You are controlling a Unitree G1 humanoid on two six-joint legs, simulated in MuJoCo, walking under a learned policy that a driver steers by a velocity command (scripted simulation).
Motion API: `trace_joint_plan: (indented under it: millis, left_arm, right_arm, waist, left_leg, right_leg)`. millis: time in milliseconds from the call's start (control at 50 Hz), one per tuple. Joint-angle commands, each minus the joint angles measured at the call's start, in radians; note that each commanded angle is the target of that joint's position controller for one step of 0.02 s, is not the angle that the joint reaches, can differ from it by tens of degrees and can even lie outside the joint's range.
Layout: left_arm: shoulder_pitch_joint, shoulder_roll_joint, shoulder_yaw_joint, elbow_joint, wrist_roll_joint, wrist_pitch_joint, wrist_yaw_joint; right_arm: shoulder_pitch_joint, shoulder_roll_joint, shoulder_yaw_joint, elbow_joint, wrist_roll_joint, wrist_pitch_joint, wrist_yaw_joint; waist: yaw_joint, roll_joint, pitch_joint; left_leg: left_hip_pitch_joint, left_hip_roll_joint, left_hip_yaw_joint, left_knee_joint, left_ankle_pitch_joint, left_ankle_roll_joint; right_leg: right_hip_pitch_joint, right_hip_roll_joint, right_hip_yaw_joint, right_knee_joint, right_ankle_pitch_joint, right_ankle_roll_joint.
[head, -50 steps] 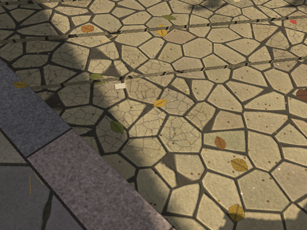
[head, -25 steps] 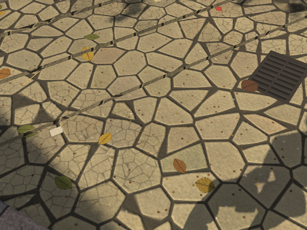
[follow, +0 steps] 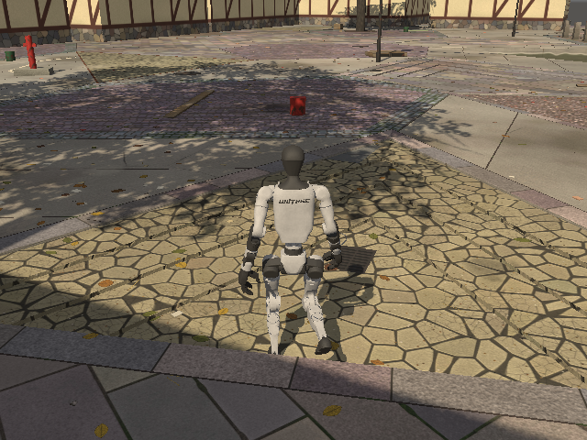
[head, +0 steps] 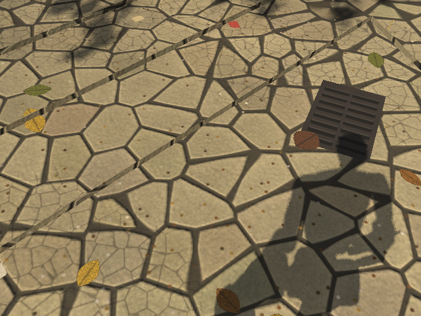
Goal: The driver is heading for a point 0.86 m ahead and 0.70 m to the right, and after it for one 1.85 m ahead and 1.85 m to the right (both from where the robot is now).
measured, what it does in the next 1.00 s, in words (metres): walks ahead, turning right: right foot, then right foot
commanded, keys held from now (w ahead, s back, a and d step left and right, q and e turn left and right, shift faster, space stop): no key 0.36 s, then e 0.64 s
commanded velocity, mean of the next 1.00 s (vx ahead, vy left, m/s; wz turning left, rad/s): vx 0.10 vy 0.00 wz -0.33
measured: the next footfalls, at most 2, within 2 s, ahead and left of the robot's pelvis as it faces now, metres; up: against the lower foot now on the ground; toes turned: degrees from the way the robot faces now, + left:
right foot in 0.30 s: +0.27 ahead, -0.13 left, +0.00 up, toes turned +0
right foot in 0.98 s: +0.22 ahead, -0.15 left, +0.00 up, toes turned -19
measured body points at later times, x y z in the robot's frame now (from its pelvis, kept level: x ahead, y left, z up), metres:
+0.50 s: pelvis +0.15 -0.02 +0.01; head +0.17 -0.03 +0.46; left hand +0.36 +0.19 -0.08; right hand +0.18 -0.28 -0.14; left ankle +0.07 +0.11 -0.71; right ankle +0.23 -0.13 -0.71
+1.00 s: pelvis +0.16 -0.03 +0.00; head +0.20 -0.04 +0.45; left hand +0.44 +0.15 -0.07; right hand +0.16 -0.34 -0.11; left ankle +0.08 +0.12 -0.69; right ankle +0.18 -0.13 -0.72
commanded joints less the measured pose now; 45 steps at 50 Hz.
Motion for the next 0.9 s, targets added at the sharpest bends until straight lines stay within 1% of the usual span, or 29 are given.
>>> trace_joint_plan:
  millis: [20,40,60,80,100,120,140,180,280,300,320,340,360,380,400,440,500,580,620,640,660,680,700,720,740,780,820,860,900]
  left_arm:
    - [-0.126,0.064,0.012,-0.188,0.018,0.033,0.064]
    - [-0.148,0.047,0.015,-0.189,0.031,0.055,0.063]
    - [-0.152,0.041,0.026,-0.191,0.024,0.064,0.057]
    - [-0.146,0.037,0.032,-0.186,0.027,0.057,0.053]
    - [-0.169,0.032,0.033,-0.209,0.044,0.047,0.047]
    - [-0.193,0.009,0.029,-0.212,0.064,0.035,0.039]
    - [-0.217,-0.017,0.023,-0.206,0.070,0.025,0.028]
    - [-0.282,-0.051,0.014,-0.211,0.065,0.026,0.006]
    - [-0.434,0.018,0.036,-0.263,0.072,0.023,-0.014]
    - [-0.410,0.043,0.046,-0.254,0.080,0.020,-0.012]
    - [-0.377,0.121,0.067,-0.246,0.086,0.023,-0.002]
    - [-0.316,0.127,0.074,-0.226,0.080,0.039,0.002]
    - [-0.280,0.078,0.067,-0.197,0.066,0.057,0.001]
    - [-0.301,0.050,0.061,-0.185,0.066,0.074,0.000]
    - [-0.383,0.053,0.061,-0.204,0.070,0.087,0.000]
    - [-0.525,0.110,0.081,-0.263,0.073,0.092,-0.003]
    - [-0.486,0.116,0.094,-0.265,0.064,0.087,0.002]
    - [-0.434,0.143,0.107,-0.266,0.061,0.085,0.023]
    - [-0.486,0.144,0.110,-0.290,0.050,0.097,0.032]
    - [-0.534,0.119,0.106,-0.316,0.040,0.106,0.034]
    - [-0.567,0.086,0.101,-0.348,0.035,0.112,0.031]
    - [-0.577,0.082,0.097,-0.367,0.045,0.102,0.016]
    - [-0.557,0.106,0.111,-0.359,0.065,0.087,0.007]
    - [-0.537,0.122,0.124,-0.345,0.067,0.079,0.002]
    - [-0.501,0.099,0.120,-0.334,0.059,0.083,0.000]
    - [-0.467,0.056,0.100,-0.319,0.054,0.094,-0.003]
    - [-0.517,0.035,0.089,-0.347,0.038,0.096,-0.017]
    - [-0.564,0.024,0.081,-0.377,0.032,0.092,-0.036]
    - [-0.536,0.055,0.094,-0.384,0.032,0.092,-0.048]
  right_arm:
    - [0.110,-0.125,-0.029,0.012,-0.001,-0.024,-0.005]
    - [0.060,-0.084,-0.017,0.028,-0.006,-0.036,0.007]
    - [0.033,-0.038,-0.003,0.049,-0.013,-0.043,0.011]
    - [0.034,-0.048,-0.005,0.060,-0.020,-0.053,0.012]
    - [0.042,-0.073,-0.011,0.071,-0.028,-0.058,-0.002]
    - [0.054,-0.062,-0.005,0.083,-0.037,-0.056,-0.018]
    - [0.066,-0.071,-0.003,0.092,-0.032,-0.051,-0.032]
    - [0.117,-0.147,-0.024,0.110,-0.007,-0.042,-0.039]
    - [0.176,-0.152,-0.043,0.138,0.015,0.001,-0.039]
    - [0.209,-0.140,-0.042,0.147,0.012,0.007,-0.039]
    - [0.301,-0.114,-0.039,0.155,-0.009,0.001,-0.034]
    - [0.379,-0.074,-0.024,0.165,-0.022,-0.006,-0.025]
    - [0.348,-0.039,-0.007,0.154,-0.017,-0.002,-0.021]
    - [0.287,-0.054,-0.015,0.136,-0.007,0.014,-0.025]
    - [0.237,-0.074,-0.026,0.121,-0.007,0.034,-0.034]
    - [0.209,-0.094,-0.040,0.100,-0.024,0.064,-0.060]
    - [0.222,-0.108,-0.058,0.088,-0.020,0.068,-0.086]
    - [0.157,-0.083,-0.061,0.045,-0.011,0.058,-0.079]
    - [0.195,-0.082,-0.062,0.051,-0.006,0.059,-0.071]
    - [0.226,-0.106,-0.072,0.065,-0.008,0.062,-0.066]
    - [0.233,-0.173,-0.098,0.074,-0.017,0.068,-0.066]
    - [0.203,-0.240,-0.119,0.052,-0.024,0.072,-0.067]
    - [0.135,-0.218,-0.117,0.004,-0.041,0.075,-0.079]
    - [0.107,-0.188,-0.111,-0.034,-0.040,0.075,-0.091]
    - [0.061,-0.187,-0.112,-0.051,-0.027,0.074,-0.095]
    - [0.018,-0.185,-0.116,-0.061,-0.001,0.075,-0.097]
    - [0.032,-0.186,-0.118,-0.066,0.000,0.093,-0.090]
    - [0.042,-0.206,-0.124,-0.073,0.004,0.104,-0.084]
    - [0.052,-0.235,-0.130,-0.079,0.014,0.098,-0.078]
  waist:
    - [-0.065,0.023,-0.009]
    - [-0.037,0.013,0.050]
    - [0.000,0.060,0.082]
    - [0.004,0.091,0.071]
    - [0.014,0.106,0.072]
    - [0.013,0.112,0.030]
    - [0.010,0.115,-0.013]
    - [-0.027,0.143,-0.072]
    - [-0.081,0.113,-0.023]
    - [-0.077,0.085,-0.033]
    - [-0.112,-0.012,-0.092]
    - [-0.118,-0.073,-0.194]
    - [-0.085,-0.108,-0.248]
    - [-0.084,-0.113,-0.231]
    - [-0.102,-0.093,-0.160]
    - [-0.130,-0.095,-0.047]
    - [-0.116,-0.113,-0.101]
    - [-0.096,-0.134,-0.189]
    - [-0.132,-0.126,-0.188]
    - [-0.147,-0.063,-0.159]
    - [-0.143,0.096,-0.108]
    - [-0.142,0.282,-0.032]
    - [-0.136,0.274,-0.027]
    - [-0.127,0.163,-0.028]
    - [-0.096,0.108,-0.015]
    - [-0.083,0.141,0.016]
    - [-0.104,0.158,0.024]
    - [-0.124,0.184,0.015]
    - [-0.117,0.209,-0.017]
  left_leg:
    - [0.298,0.469,-0.642,-0.452,0.212,0.256]
    - [0.119,0.413,-0.492,-0.423,0.302,0.218]
    - [0.038,0.329,-0.359,-0.438,0.261,0.153]
    - [0.033,0.288,-0.277,-0.445,0.410,0.139]
    - [0.000,0.226,-0.160,-0.455,0.511,0.125]
    - [0.019,0.180,-0.084,-0.443,0.614,0.121]
    - [0.020,0.142,-0.034,-0.434,0.680,0.116]
    - [0.119,0.183,-0.044,-0.439,0.752,0.126]
    - [0.271,0.218,-0.107,-0.333,0.553,0.095]
    - [0.268,0.188,-0.104,-0.282,0.478,0.064]
    - [0.185,0.133,-0.080,-0.216,0.348,0.014]
    - [0.031,0.085,-0.054,-0.153,0.085,-0.033]
    - [-0.019,0.069,-0.034,-0.101,-0.126,-0.064]
    - [0.018,0.062,-0.040,-0.101,-0.175,-0.077]
    - [0.055,0.051,-0.033,-0.131,-0.151,-0.083]
    - [0.101,0.023,0.003,-0.141,-0.126,-0.083]
    - [0.136,-0.001,0.008,-0.079,-0.099,-0.084]
    - [0.086,-0.037,-0.042,-0.041,-0.200,-0.084]
    - [0.184,-0.035,-0.049,-0.153,-0.135,-0.061]
    - [0.268,-0.003,-0.056,-0.212,-0.051,-0.043]
    - [0.340,0.109,-0.134,-0.247,0.058,0.004]
    - [0.404,0.300,-0.312,-0.336,0.323,0.105]
    - [0.434,0.445,-0.388,-0.336,0.570,0.190]
    - [0.467,0.450,-0.358,-0.313,0.696,0.211]
    - [0.485,0.411,-0.290,-0.284,0.737,0.182]
    - [0.473,0.317,-0.137,-0.257,0.765,0.110]
    - [0.398,0.262,-0.040,-0.258,0.703,0.091]
    - [0.353,0.260,0.000,-0.255,0.636,0.089]
    - [0.338,0.282,0.006,-0.223,0.642,0.087]
  right_leg:
    - [-0.473,-0.120,-0.064,0.121,0.187,0.000]
    - [-0.390,-0.133,-0.019,0.005,0.181,-0.027]
    - [-0.356,-0.143,0.015,-0.163,0.262,-0.056]
    - [-0.327,-0.132,0.016,-0.293,0.350,-0.061]
    - [-0.260,-0.133,0.000,-0.544,0.471,-0.045]
    - [-0.166,-0.139,-0.044,-0.766,0.584,-0.030]
    - [-0.043,-0.129,-0.087,-0.943,0.681,-0.014]
    - [0.054,-0.095,-0.120,-1.082,0.740,0.010]
    - [0.075,-0.083,-0.125,-1.333,0.683,-0.057]
    - [0.145,-0.091,-0.114,-1.395,0.751,-0.078]
    - [0.332,-0.174,-0.048,-1.338,1.155,-0.118]
    - [0.558,-0.256,0.039,-1.278,1.253,-0.201]
    - [0.602,-0.304,0.105,-1.292,1.066,-0.254]
    - [0.503,-0.286,0.150,-1.349,0.777,-0.256]
    - [0.371,-0.255,0.161,-1.396,0.567,-0.234]
    - [0.184,-0.197,0.137,-1.434,0.399,-0.191]
    - [0.212,-0.183,0.179,-1.398,0.623,-0.208]
    - [0.325,-0.215,0.268,-1.391,0.816,-0.254]
    - [0.241,-0.191,0.242,-1.387,0.759,-0.220]
    - [0.127,-0.138,0.167,-1.341,0.702,-0.171]
    - [-0.057,-0.053,0.034,-1.225,0.632,-0.111]
    - [-0.279,0.036,-0.081,-1.075,0.400,-0.060]
    - [-0.378,0.008,-0.081,-0.896,0.120,-0.034]
    - [-0.422,-0.011,-0.053,-0.733,0.087,-0.017]
    - [-0.450,-0.032,-0.041,-0.677,0.121,-0.004]
    - [-0.420,-0.054,-0.096,-0.728,0.264,0.016]
    - [-0.299,-0.058,-0.186,-0.831,0.367,0.018]
    - [-0.176,-0.059,-0.238,-0.967,0.368,-0.006]
    - [-0.056,-0.043,-0.269,-1.063,0.337,-0.032]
